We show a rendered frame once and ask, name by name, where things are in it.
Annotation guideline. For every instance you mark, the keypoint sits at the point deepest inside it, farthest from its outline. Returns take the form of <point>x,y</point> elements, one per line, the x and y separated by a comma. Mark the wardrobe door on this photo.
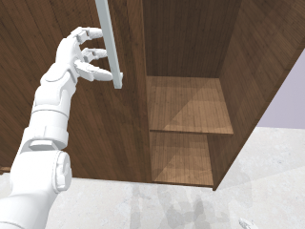
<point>109,129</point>
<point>7,154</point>

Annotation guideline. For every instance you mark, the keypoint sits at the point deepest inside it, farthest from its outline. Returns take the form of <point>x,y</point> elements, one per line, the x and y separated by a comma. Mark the handle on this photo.
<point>106,28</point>

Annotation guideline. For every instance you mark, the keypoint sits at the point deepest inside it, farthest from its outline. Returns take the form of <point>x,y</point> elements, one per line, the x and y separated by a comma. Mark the robot left hand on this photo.
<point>69,52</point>

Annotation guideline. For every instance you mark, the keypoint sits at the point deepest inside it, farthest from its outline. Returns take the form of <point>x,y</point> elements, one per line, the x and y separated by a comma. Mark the robot left forearm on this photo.
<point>50,112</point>

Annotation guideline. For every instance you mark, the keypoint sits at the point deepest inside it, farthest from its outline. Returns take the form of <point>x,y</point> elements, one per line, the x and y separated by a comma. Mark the robot right hand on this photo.
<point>246,224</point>

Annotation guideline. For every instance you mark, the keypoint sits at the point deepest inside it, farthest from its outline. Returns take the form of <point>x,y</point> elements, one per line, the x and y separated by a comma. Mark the left robot upper arm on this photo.
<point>36,180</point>

